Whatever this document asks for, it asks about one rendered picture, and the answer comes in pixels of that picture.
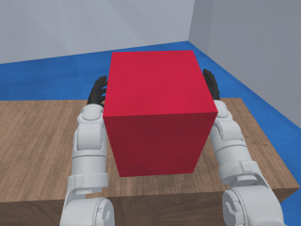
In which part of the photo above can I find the pedestal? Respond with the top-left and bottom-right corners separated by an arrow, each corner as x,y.
0,97 -> 300,226

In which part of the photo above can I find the robot left forearm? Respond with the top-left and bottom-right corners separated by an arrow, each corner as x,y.
59,104 -> 108,226

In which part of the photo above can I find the left robot upper arm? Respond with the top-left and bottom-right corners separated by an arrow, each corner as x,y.
60,197 -> 115,226

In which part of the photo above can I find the right robot hand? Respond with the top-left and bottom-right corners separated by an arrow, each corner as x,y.
203,69 -> 220,101

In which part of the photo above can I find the left robot hand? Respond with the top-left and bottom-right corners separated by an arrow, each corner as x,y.
87,75 -> 108,108

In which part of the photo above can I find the robot right forearm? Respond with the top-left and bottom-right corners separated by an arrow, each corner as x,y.
209,100 -> 284,221

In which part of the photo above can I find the right robot upper arm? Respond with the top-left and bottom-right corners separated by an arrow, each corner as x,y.
222,185 -> 288,226

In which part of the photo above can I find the carton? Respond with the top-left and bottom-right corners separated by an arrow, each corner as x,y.
103,50 -> 218,177

